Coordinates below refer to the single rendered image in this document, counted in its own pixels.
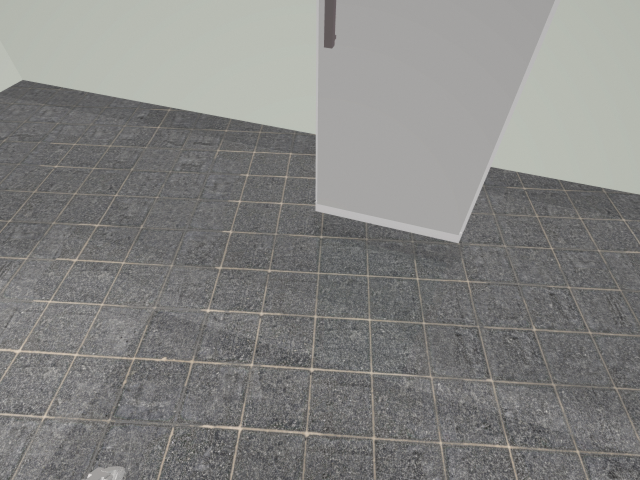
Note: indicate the fridge door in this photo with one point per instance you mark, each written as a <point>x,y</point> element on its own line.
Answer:
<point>412,99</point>

